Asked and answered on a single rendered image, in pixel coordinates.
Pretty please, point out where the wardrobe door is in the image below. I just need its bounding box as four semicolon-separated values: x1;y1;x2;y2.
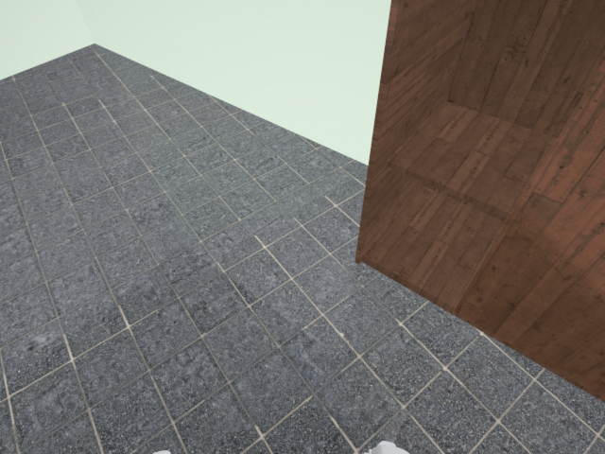
454;60;605;398

